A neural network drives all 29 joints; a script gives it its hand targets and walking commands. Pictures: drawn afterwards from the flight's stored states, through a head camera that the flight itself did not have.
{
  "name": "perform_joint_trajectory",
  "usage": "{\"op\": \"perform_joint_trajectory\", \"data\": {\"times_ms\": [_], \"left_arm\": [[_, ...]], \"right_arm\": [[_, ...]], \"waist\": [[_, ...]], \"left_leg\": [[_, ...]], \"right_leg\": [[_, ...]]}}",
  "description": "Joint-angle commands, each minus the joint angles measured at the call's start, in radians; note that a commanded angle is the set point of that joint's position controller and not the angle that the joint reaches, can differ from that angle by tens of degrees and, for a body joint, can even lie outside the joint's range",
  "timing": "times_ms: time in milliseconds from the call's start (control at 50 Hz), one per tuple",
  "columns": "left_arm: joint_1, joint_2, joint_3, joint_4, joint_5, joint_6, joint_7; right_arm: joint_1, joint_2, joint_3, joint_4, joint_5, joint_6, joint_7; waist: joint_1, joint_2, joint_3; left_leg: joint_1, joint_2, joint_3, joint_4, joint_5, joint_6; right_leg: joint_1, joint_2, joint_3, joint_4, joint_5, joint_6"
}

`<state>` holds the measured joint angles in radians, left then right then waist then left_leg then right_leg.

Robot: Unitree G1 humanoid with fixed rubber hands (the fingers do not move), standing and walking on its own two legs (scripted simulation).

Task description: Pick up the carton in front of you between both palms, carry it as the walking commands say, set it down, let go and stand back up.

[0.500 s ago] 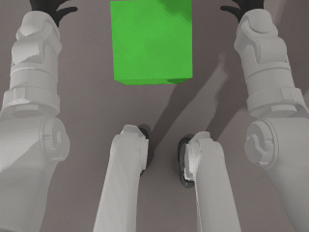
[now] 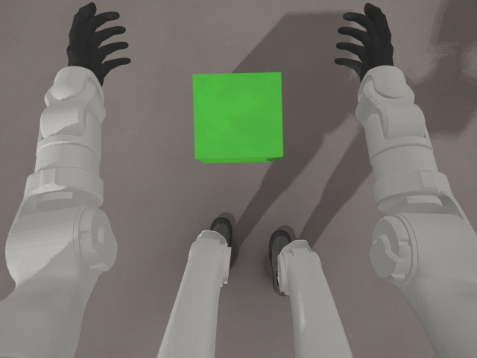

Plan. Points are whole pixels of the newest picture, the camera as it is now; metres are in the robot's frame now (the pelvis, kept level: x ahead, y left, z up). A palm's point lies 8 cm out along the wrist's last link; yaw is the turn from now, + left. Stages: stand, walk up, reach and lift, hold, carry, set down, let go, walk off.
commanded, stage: let go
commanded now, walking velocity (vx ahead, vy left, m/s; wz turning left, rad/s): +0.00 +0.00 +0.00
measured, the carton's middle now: (237, 125) +0.51 +0.06 -0.50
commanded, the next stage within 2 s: stand in 1.32 s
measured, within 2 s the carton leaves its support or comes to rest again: neither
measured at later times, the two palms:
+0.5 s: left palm (32, 161) +0.36 +0.27 +0.01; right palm (454, 162) +0.40 -0.18 +0.00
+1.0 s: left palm (25, 315) +0.24 +0.21 +0.08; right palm out of the picture +0.26 -0.25 +0.08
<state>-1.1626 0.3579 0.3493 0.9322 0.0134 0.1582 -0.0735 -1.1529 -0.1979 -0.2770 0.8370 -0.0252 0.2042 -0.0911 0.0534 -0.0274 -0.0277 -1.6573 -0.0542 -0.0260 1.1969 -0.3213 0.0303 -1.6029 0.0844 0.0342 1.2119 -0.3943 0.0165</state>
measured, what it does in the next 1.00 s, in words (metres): rises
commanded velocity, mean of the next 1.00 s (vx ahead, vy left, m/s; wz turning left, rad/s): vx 0.00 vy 0.00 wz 0.00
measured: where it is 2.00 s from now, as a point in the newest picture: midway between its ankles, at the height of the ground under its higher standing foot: (249, 267)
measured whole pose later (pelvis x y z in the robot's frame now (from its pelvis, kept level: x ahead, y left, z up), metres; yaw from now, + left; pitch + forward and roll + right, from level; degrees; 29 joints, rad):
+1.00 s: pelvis +0.09 -0.03 +0.15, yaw +2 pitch -1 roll +1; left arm 0.23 0.22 0.05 0.43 0.01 0.09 -0.08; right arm 0.23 -0.21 -0.04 0.44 0.00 0.08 0.06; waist 0.00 -0.02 0.07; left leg -0.17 -0.04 -0.06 0.42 -0.23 0.00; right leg -0.13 0.06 0.05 0.46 -0.30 -0.05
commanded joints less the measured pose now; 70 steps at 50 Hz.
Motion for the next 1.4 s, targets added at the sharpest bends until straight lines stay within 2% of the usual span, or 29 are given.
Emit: {"op": "perform_joint_trajectory", "data": {"times_ms": [0, 100, 220, 420, 500, 660, 720, 840, 920, 1000, 1240, 1260, 1280, 1300, 1320, 1340, 1360, 1380], "left_arm": [[-0.147, 0.128, 0.019, -0.102, 0.034, -0.025, -0.009], [0.074, 0.109, -0.003, -0.200, 0.085, -0.026, -0.027], [0.315, 0.060, -0.069, -0.353, 0.059, -0.065, -0.030], [0.759, -0.035, -0.143, -0.364, 0.004, -0.147, -0.014], [0.914, -0.043, -0.170, -0.401, -0.006, -0.175, -0.005], [1.194, -0.050, -0.227, -0.505, -0.028, -0.193, 0.002], [1.271, -0.054, -0.248, -0.532, -0.030, -0.185, 0.003], [1.337, -0.050, -0.274, -0.576, -0.023, -0.138, -0.001], [1.342, -0.038, -0.272, -0.596, -0.007, -0.093, -0.005], [1.336, -0.034, -0.264, -0.604, 0.004, -0.053, -0.006], [1.348, -0.046, -0.270, -0.613, 0.003, -0.028, -0.001], [1.326, -0.010, -0.263, -0.661, 0.026, 0.028, 0.026], [1.340, -0.020, -0.276, -0.644, 0.018, 0.039, 0.038], [1.342, -0.028, -0.283, -0.644, 0.013, 0.044, 0.045], [1.325, 0.084, -0.254, -0.519, 0.007, -0.028, 0.084], [1.336, 0.081, -0.254, -0.506, 0.018, -0.063, 0.094], [1.332, 0.067, -0.259, -0.492, 0.020, -0.085, 0.092], [1.329, 0.061, -0.262, -0.477, 0.022, -0.100, 0.089]], "right_arm": [[-0.147, -0.068, -0.011, -0.112, -0.036, -0.020, 0.002], [0.085, -0.035, 0.007, -0.210, -0.085, -0.022, -0.005], [0.328, -0.021, 0.062, -0.339, -0.064, -0.075, 0.012], [0.756, -0.017, 0.095, -0.304, -0.050, -0.169, 0.061], [0.902, -0.025, 0.118, -0.321, -0.038, -0.197, 0.077], [1.133, -0.050, 0.179, -0.410, 0.003, -0.223, 0.107], [1.211, -0.057, 0.194, -0.434, 0.013, -0.221, 0.118], [1.317, -0.077, 0.213, -0.473, 0.027, -0.183, 0.134], [1.326, -0.080, 0.219, -0.496, 0.028, -0.145, 0.146], [1.321, -0.082, 0.221, -0.507, 0.027, -0.110, 0.152], [1.334, -0.098, 0.210, -0.508, 0.015, -0.077, 0.151], [1.396, -0.095, 0.200, -0.443, 0.037, -0.107, 0.129], [1.376, -0.097, 0.213, -0.462, 0.036, -0.114, 0.120], [1.362, -0.098, 0.221, -0.466, 0.038, -0.116, 0.118], [1.309, -0.205, 0.196, -0.329, -0.021, -0.142, 0.086], [1.330, -0.222, 0.189, -0.321, -0.027, -0.155, 0.074], [1.321, -0.218, 0.192, -0.301, -0.029, -0.165, 0.071], [1.313, -0.216, 0.195, -0.284, -0.028, -0.176, 0.071]], "waist": [[0.028, 0.021, -1.003], [0.025, 0.039, -1.042], [0.021, 0.076, -0.919], [-0.015, 0.082, -0.728], [-0.022, 0.069, -0.620], [-0.029, 0.028, -0.354], [-0.032, 0.007, -0.249], [-0.051, -0.021, -0.046], [-0.051, -0.015, 0.048], [-0.047, -0.003, 0.099], [-0.053, 0.007, 0.062], [-0.062, 0.034, 0.007], [-0.062, 0.006, 0.018], [-0.055, 0.004, 0.023], [-0.025, -0.079, 0.048], [-0.043, -0.054, 0.048], [-0.048, -0.021, 0.048], [-0.049, 0.004, 0.050]], "left_leg": [[0.840, 0.015, 0.004, -0.124, 0.413, -0.044], [1.047, 0.019, -0.001, -0.213, 0.508, -0.041], [1.287, 0.039, -0.052, -0.315, 0.612, -0.040], [1.474, 0.071, -0.109, -0.433, 0.773, -0.041], [1.478, 0.067, -0.092, -0.502, 0.707, -0.039], [1.475, 0.036, -0.034, -0.669, 0.440, -0.039], [1.501, 0.032, -0.019, -0.726, 0.376, -0.035], [1.571, 0.015, 0.006, -0.786, 0.258, -0.035], [1.637, 0.006, 0.016, -0.787, 0.207, -0.039], [1.666, 0.002, 0.019, -0.775, 0.191, -0.039], [1.665, 0.019, -0.004, -0.780, 0.299, -0.032], [1.631, -0.008, -0.002, -0.751, 0.285, -0.038], [1.614, -0.004, -0.004, -0.747, 0.276, -0.034], [1.596, -0.004, -0.005, -0.744, 0.273, -0.033], [1.472, 0.080, -0.040, -0.741, 0.227, -0.049], [1.468, 0.084, -0.053, -0.740, 0.177, -0.041], [1.456, 0.087, -0.064, -0.752, 0.123, -0.035], [1.447, 0.093, -0.075, -0.762, 0.091, -0.028]], "right_leg": [[0.380, 0.001, -0.045, -0.169, 0.211, 0.048], [0.502, 0.001, -0.048, -0.270, 0.275, 0.047], [0.515, -0.005, -0.039, -0.386, 0.282, 0.030], [0.642, -0.022, -0.009, -0.533, 0.316, 0.008], [0.798, -0.029, 0.006, -0.587, 0.335, 0.003], [1.175, -0.058, 0.019, -0.722, 0.345, 0.000], [1.271, -0.068, 0.023, -0.775, 0.351, 0.001], [1.342, -0.085, 0.031, -0.859, 0.295, -0.003], [1.321, -0.104, 0.031, -0.891, 0.223, -0.011], [1.321, -0.113, 0.032, -0.895, 0.204, -0.014], [1.458, -0.080, 0.020, -0.847, 0.384, -0.004], [1.509, -0.087, 0.027, -0.810, 0.460, -0.011], [1.500, -0.086, 0.027, -0.801, 0.482, -0.005], [1.496, -0.087, 0.027, -0.798, 0.475, -0.005], [1.380, -0.118, 0.056, -0.803, 0.254, 0.007], [1.375, -0.124, 0.079, -0.816, 0.158, 0.001], [1.353, -0.126, 0.092, -0.823, 0.082, -0.009], [1.348, -0.126, 0.098, -0.823, 0.065, -0.017]]}}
